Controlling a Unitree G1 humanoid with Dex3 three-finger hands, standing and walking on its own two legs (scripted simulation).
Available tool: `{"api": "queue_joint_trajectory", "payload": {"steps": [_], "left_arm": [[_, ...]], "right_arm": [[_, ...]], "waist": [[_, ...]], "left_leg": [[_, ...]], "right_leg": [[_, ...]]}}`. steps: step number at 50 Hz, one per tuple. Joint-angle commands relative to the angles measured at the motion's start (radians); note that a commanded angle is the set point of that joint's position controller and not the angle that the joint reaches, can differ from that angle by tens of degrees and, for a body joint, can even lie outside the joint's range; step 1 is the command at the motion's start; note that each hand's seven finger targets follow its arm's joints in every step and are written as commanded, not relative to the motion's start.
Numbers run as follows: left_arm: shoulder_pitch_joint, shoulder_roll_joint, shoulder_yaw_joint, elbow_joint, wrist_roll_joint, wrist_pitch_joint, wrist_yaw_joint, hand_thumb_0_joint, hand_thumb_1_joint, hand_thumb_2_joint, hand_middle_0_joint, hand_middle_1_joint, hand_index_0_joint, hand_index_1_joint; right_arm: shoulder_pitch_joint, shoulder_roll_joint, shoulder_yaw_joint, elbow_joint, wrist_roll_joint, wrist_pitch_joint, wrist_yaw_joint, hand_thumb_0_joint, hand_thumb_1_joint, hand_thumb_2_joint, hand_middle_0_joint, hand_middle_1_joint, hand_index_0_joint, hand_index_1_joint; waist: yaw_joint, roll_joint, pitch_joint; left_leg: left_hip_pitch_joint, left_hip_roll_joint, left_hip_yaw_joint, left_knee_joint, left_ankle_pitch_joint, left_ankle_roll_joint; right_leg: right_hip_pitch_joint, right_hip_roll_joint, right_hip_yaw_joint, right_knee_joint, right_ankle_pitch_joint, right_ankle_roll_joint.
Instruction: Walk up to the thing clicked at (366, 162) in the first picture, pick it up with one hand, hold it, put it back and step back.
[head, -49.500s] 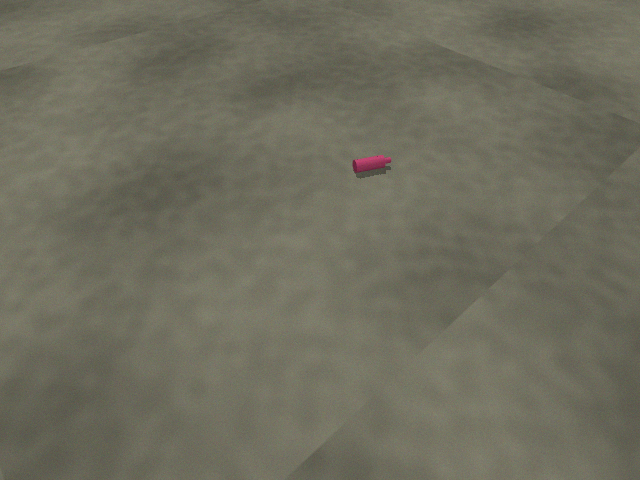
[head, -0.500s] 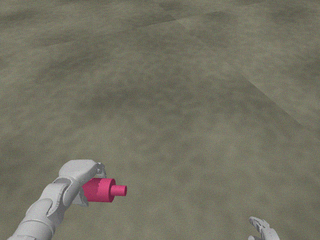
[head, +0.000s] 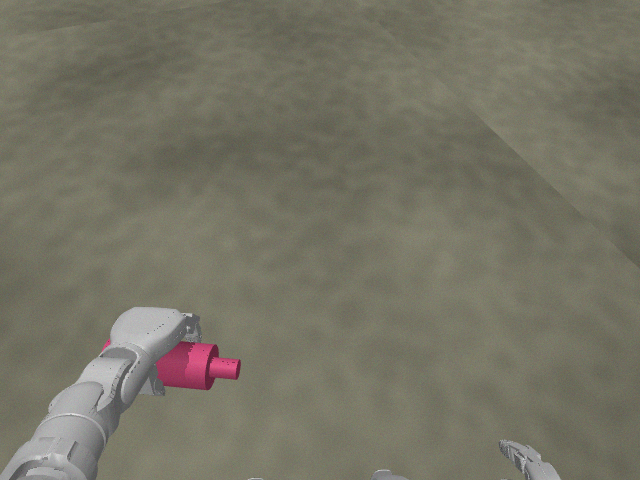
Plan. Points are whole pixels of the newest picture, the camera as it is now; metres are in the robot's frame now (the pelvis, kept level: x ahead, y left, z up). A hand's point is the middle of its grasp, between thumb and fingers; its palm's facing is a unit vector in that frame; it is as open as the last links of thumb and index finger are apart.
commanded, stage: crouch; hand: left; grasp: from above
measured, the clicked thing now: (174, 363) +0.32 +0.21 -0.12
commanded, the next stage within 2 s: lower in 1.64 s
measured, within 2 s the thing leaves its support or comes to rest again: neither
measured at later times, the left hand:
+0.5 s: hand (194, 364) +0.39 +0.24 -0.33, palm faces -0.47 +0.06 -0.88, open 9.3 cm
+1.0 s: hand (208, 371) +0.43 +0.25 -0.49, palm faces -0.47 +0.02 -0.88, open 9.1 cm
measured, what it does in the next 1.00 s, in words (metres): lowers itself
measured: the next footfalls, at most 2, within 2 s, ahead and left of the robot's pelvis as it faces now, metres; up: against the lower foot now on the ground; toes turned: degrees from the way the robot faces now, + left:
none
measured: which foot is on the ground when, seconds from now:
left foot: down 0.00-1.00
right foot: down 0.00-1.00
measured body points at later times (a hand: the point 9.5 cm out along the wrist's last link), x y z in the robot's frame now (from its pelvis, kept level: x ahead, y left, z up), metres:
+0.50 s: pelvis -0.04 +0.01 -0.20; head +0.14 +0.03 +0.21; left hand +0.41 +0.23 -0.28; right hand -0.03 -0.27 -0.32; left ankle +0.03 +0.12 -0.71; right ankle +0.04 -0.13 -0.71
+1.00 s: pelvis -0.04 +0.01 -0.32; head +0.21 +0.05 +0.06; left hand +0.45 +0.24 -0.44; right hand +0.00 -0.28 -0.43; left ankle +0.03 +0.12 -0.71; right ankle +0.04 -0.13 -0.71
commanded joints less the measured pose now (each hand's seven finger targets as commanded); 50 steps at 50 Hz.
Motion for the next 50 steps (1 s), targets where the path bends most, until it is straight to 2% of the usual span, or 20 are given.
{"api": "queue_joint_trajectory", "payload": {"steps": [1,3,5,9,11,14,15,18,21,25,26,28,31,34,36,38,40,44,48,50], "left_arm": [[-0.477,0.221,0.116,-0.12,0.07,-0.01,0.181,0.0,0.609,0.719,-0.908,-0.75,-0.955,-0.703],[-0.546,0.238,0.125,-0.104,0.094,0.0,0.228,0.0,0.592,0.672,-0.898,-0.732,-0.948,-0.682],[-0.587,0.245,0.128,-0.016,0.103,0.018,0.254,0.0,0.593,0.657,-0.913,-0.694,-0.957,-0.65],[-0.718,0.321,0.169,0.013,0.099,0.049,0.282,0.0,0.551,0.62,-0.861,-0.716,-0.916,-0.662],[-0.759,0.308,0.163,0.02,0.085,0.069,0.286,0.0,0.594,0.635,-0.9,-0.697,-0.95,-0.647],[-0.721,0.289,0.163,0.11,0.071,0.094,0.268,0.0,0.632,0.601,-0.914,-0.689,-0.971,-0.632],[-0.741,0.335,0.182,0.103,0.072,0.096,0.26,0.0,0.634,0.619,-0.928,-0.689,-0.98,-0.637],[-0.723,0.38,0.206,0.114,0.082,0.093,0.23,0.0,0.685,0.66,-0.998,-0.654,-1.035,-0.619],[-0.73,0.358,0.198,0.146,0.079,0.081,0.208,0.0,0.734,0.666,-1.028,-0.666,-1.069,-0.625],[-0.776,0.424,0.235,0.163,0.091,0.045,0.203,0.0,0.713,0.639,-1.004,-0.638,-1.048,-0.594],[-0.806,0.416,0.233,0.138,0.097,0.032,0.205,0.0,0.705,0.639,-1.002,-0.63,-1.045,-0.588],[-0.812,0.466,0.262,0.144,0.113,0.014,0.22,0.0,0.727,0.62,-1.035,-0.603,-1.075,-0.564],[-0.887,0.486,0.277,0.106,0.131,-0.017,0.24,0.0,0.751,0.636,-1.062,-0.597,-1.099,-0.561],[-0.922,0.462,0.272,0.118,0.147,-0.024,0.26,0.0,0.729,0.634,-1.046,-0.599,-1.084,-0.563],[-0.935,0.484,0.279,0.134,0.167,-0.022,0.274,0.0,0.701,0.586,-1.043,-0.544,-1.076,-0.512],[-0.948,0.459,0.271,0.114,0.162,-0.017,0.281,0.0,0.723,0.6,-1.062,-0.536,-1.092,-0.506],[-0.946,0.477,0.281,0.128,0.16,-0.007,0.282,0.0,0.742,0.625,-1.075,-0.548,-1.104,-0.521],[-0.939,0.471,0.273,0.175,0.152,0.004,0.272,0.0,0.763,0.676,-1.105,-0.558,-1.124,-0.541],[-0.957,0.55,0.305,0.231,0.161,0.006,0.263,0.0,0.79,0.7,-1.112,-0.591,-1.136,-0.568],[-0.983,0.55,0.299,0.244,0.163,-0.001,0.257,0.0,0.793,0.708,-1.121,-0.587,-1.141,-0.568]], "right_arm": [[0.062,-0.16,-0.077,-0.083,-0.021,-0.028,0.015,0.0,-0.901,-0.896,0.2,0.3,0.2,0.3],[0.093,-0.17,-0.082,-0.076,-0.026,-0.025,0.02,0.0,-0.903,-0.897,0.2,0.3,0.2,0.3],[0.114,-0.178,-0.085,-0.064,-0.031,-0.028,0.017,0.0,-0.902,-0.897,0.2,0.3,0.2,0.3],[0.141,-0.186,-0.093,-0.048,-0.045,-0.055,0.004,0.0,-0.903,-0.897,0.2,0.3,0.2,0.3],[0.157,-0.186,-0.09,-0.042,-0.05,-0.067,-0.003,0.0,-0.901,-0.897,0.2,0.299,0.2,0.299],[0.172,-0.185,-0.092,-0.027,-0.058,-0.083,-0.005,0.0,-0.898,-0.895,0.2,0.299,0.2,0.299],[0.177,-0.189,-0.094,-0.028,-0.059,-0.088,-0.005,0.0,-0.903,-0.897,0.199,0.299,0.2,0.299],[0.188,-0.186,-0.094,-0.033,-0.061,-0.093,0.002,0.0,-0.903,-0.898,0.199,0.299,0.2,0.299],[0.196,-0.189,-0.085,-0.031,-0.065,-0.098,0.01,0.0,-0.904,-0.899,0.2,0.299,0.2,0.299],[0.196,-0.199,-0.075,-0.03,-0.07,-0.106,0.028,0.0,-0.899,-0.897,0.2,0.299,0.2,0.299],[0.202,-0.202,-0.07,-0.026,-0.074,-0.111,0.033,0.0,-0.9,-0.897,0.2,0.299,0.2,0.299],[0.209,-0.206,-0.067,-0.022,-0.08,-0.115,0.043,0.0,-0.905,-0.9,0.2,0.299,0.2,0.299],[0.226,-0.213,-0.059,-0.01,-0.093,-0.124,0.059,0.0,-0.907,-0.901,0.2,0.299,0.2,0.299],[0.246,-0.219,-0.057,0.006,-0.109,-0.133,0.08,0.0,-0.911,-0.903,0.199,0.299,0.2,0.299],[0.256,-0.227,-0.059,0.013,-0.113,-0.131,0.09,0.0,-0.914,-0.904,0.199,0.299,0.2,0.299],[0.259,-0.229,-0.059,0.013,-0.122,-0.132,0.101,0.0,-0.913,-0.904,0.199,0.299,0.2,0.299],[0.26,-0.24,-0.066,0.015,-0.124,-0.133,0.109,0.0,-0.914,-0.904,0.199,0.299,0.2,0.299],[0.266,-0.228,-0.053,0.007,-0.13,-0.13,0.127,0.0,-0.921,-0.907,0.199,0.299,0.2,0.299],[0.257,-0.232,-0.042,-0.001,-0.13,-0.125,0.135,0.0,-0.918,-0.905,0.2,0.3,0.2,0.3],[0.252,-0.229,-0.034,-0.001,-0.132,-0.124,0.138,0.0,-0.918,-0.905,0.2,0.3,0.2,0.3]], "waist": [[-0.035,0.091,-0.406],[-0.047,0.104,-0.476],[-0.068,0.088,-0.469],[-0.069,0.139,-0.595],[-0.082,0.148,-0.664],[-0.094,0.131,-0.663],[-0.088,0.139,-0.71],[-0.085,0.161,-0.743],[-0.111,0.155,-0.704],[-0.133,0.165,-0.685],[-0.143,0.19,-0.716],[-0.131,0.196,-0.764],[-0.149,0.255,-0.846],[-0.166,0.313,-0.847],[-0.161,0.358,-0.874],[-0.171,0.386,-0.889],[-0.172,0.412,-0.89],[-0.189,0.355,-0.865],[-0.19,0.311,-0.826],[-0.204,0.3,-0.794]], "left_leg": [[-0.01,-0.02,0.014,0.168,0.121,0.005],[-0.079,-0.019,0.01,0.236,0.106,0.01],[-0.175,-0.021,-0.001,0.288,0.049,0.012],[-0.302,-0.019,-0.019,0.402,-0.032,0.014],[-0.355,-0.018,-0.02,0.46,-0.045,0.02],[-0.458,-0.018,-0.031,0.522,-0.069,0.022],[-0.471,-0.02,-0.033,0.549,-0.074,0.021],[-0.569,-0.028,-0.023,0.622,-0.11,0.022],[-0.649,-0.027,-0.042,0.671,-0.169,0.018],[-0.749,-0.029,-0.066,0.741,-0.248,0.018],[-0.747,-0.029,-0.071,0.763,-0.219,0.015],[-0.76,-0.033,-0.06,0.82,-0.186,0.02],[-0.743,-0.033,-0.054,0.896,-0.092,0.018],[-0.688,-0.021,-0.081,0.93,-0.02,0.003],[-0.671,-0.021,-0.072,0.96,0.023,-0.001],[-0.648,-0.017,-0.085,0.976,0.063,-0.011],[-0.621,-0.01,-0.095,0.998,0.102,-0.017],[-0.737,-0.021,-0.051,1.081,0.075,0.007],[-0.889,-0.028,-0.028,1.124,-0.021,0.026],[-0.934,-0.03,-0.027,1.137,-0.048,0.029]], "right_leg": [[-0.19,0.028,-0.024,0.132,0.088,-0.048],[-0.26,0.031,-0.027,0.202,0.077,-0.048],[-0.343,0.033,-0.032,0.265,0.032,-0.049],[-0.489,0.031,-0.035,0.392,-0.04,-0.055],[-0.524,0.033,-0.037,0.448,-0.049,-0.058],[-0.603,0.029,-0.042,0.527,-0.075,-0.06],[-0.618,0.028,-0.045,0.552,-0.082,-0.06],[-0.667,0.024,-0.046,0.62,-0.118,-0.062],[-0.78,0.022,-0.062,0.684,-0.169,-0.062],[-0.901,0.02,-0.073,0.766,-0.233,-0.062],[-0.925,0.017,-0.076,0.796,-0.209,-0.061],[-0.942,0.019,-0.078,0.832,-0.191,-0.063],[-0.998,0.02,-0.08,0.896,-0.132,-0.064],[-1.089,0.008,-0.093,0.951,-0.111,-0.063],[-1.11,0.01,-0.096,0.979,-0.092,-0.065],[-1.142,0.005,-0.103,1.011,-0.079,-0.065],[-1.179,0.002,-0.108,1.038,-0.071,-0.064],[-1.132,0.011,-0.103,1.048,-0.043,-0.057],[-1.099,0.019,-0.099,1.071,-0.059,-0.054],[-1.113,0.022,-0.102,1.084,-0.073,-0.054]]}}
